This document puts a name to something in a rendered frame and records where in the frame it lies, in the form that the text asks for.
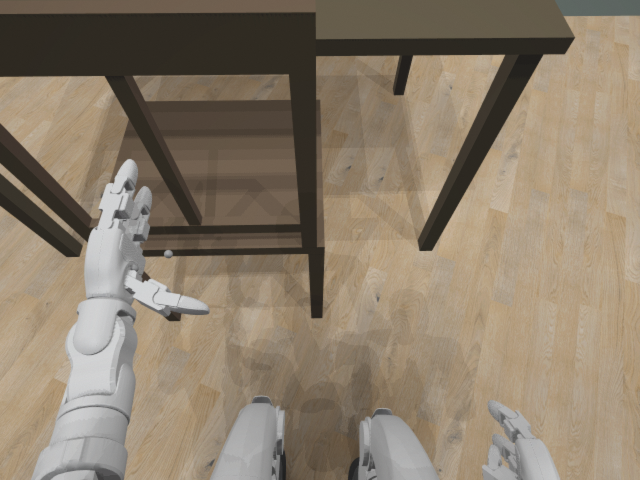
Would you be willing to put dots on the chair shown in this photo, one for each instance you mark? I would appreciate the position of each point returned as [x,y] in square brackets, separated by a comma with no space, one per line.
[234,177]

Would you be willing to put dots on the robot left hand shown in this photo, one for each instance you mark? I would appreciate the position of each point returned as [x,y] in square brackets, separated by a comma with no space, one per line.
[114,246]

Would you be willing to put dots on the right robot thigh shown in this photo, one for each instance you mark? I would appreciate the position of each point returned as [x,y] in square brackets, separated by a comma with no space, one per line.
[388,445]

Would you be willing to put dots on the robot right hand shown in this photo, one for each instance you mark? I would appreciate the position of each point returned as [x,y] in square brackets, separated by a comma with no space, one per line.
[528,459]

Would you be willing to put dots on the left robot forearm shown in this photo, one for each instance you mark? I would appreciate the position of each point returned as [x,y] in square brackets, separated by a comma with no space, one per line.
[90,429]

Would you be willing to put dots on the right robot shin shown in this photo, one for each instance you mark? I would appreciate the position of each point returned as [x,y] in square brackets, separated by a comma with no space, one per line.
[362,473]

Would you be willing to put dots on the table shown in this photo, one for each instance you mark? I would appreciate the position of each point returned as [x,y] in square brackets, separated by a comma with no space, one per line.
[522,30]

